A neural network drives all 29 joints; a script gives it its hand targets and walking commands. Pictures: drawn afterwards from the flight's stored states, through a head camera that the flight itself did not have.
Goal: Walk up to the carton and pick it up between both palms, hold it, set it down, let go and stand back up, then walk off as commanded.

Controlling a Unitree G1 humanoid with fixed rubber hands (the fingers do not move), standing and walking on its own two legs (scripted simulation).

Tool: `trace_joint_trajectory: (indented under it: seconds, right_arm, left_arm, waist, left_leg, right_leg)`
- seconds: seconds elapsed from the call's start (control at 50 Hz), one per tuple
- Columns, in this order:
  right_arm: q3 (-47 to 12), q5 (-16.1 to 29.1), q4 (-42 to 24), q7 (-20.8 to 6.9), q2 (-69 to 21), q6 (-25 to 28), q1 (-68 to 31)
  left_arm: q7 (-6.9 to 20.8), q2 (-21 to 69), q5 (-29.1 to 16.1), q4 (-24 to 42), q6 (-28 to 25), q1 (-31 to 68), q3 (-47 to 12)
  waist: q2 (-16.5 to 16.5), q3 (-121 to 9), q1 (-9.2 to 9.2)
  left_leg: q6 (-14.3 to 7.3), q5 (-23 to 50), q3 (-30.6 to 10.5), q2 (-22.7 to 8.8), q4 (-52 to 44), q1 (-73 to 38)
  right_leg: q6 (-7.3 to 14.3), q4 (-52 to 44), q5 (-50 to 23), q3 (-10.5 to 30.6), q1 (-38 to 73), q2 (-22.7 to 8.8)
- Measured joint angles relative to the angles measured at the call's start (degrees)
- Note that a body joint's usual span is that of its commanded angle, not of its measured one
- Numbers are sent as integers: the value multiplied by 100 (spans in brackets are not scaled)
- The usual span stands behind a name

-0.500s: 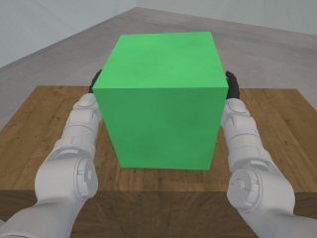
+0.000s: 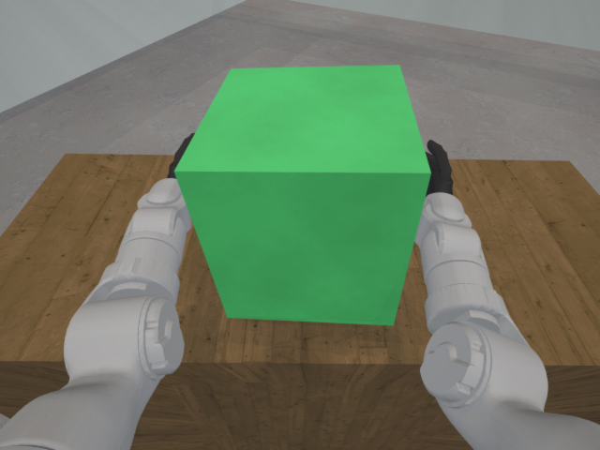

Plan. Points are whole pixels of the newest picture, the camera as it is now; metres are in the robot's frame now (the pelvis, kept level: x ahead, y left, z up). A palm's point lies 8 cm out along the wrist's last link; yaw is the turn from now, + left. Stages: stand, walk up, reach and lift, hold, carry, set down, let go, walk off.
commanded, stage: set down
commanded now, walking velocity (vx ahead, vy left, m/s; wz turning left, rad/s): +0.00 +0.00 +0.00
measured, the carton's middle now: (310, 195) +0.45 -0.01 +0.11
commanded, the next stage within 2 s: none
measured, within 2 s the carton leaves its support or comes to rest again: rests again in 0.84 s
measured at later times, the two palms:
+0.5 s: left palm (189, 187) +0.45 +0.16 +0.14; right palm (431, 213) +0.40 -0.18 +0.12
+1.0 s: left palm (194, 193) +0.45 +0.16 +0.12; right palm (432, 224) +0.39 -0.18 +0.10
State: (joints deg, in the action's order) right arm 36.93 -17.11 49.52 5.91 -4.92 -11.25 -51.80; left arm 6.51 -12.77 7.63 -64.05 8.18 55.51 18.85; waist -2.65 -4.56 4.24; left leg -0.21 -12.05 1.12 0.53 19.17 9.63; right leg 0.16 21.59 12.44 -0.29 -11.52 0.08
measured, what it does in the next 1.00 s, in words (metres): stands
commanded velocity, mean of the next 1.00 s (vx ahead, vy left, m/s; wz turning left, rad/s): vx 0.00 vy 0.00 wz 0.00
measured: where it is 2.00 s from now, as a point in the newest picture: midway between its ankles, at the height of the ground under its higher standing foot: outside the picture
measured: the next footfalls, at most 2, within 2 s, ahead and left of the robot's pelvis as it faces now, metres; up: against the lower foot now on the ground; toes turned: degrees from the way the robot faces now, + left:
none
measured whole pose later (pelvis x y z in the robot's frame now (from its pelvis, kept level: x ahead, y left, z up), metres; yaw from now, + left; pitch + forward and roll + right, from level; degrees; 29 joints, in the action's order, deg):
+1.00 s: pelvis +0.01 +0.00 +0.00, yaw +0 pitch +3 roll +0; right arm 38.2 -20.7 45.3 4.1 -7.3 -5.6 -44.8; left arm 7.4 -11.3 12.7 -66.5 2.8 55.5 19.1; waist -2.7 -2.6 4.2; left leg -0.5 -12.5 1.1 0.6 19.2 10.0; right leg -0.3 21.6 12.5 -0.3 -11.9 0.0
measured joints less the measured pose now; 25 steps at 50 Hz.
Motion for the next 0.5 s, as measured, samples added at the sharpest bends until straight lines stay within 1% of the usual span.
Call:
trace_joint_trajectory:
  seconds: [0.5]
  right_arm:
    - [9, -136, -237, -84, -124, 358, 460]
  left_arm:
    - [62, 96, 290, -46, -218, 0, 0]
  waist:
    - [0, 103, 0]
  left_leg:
    - [-14, -41, 0, -1, 0, -3]
  right_leg:
    - [-40, 0, -2, 0, 0, 0]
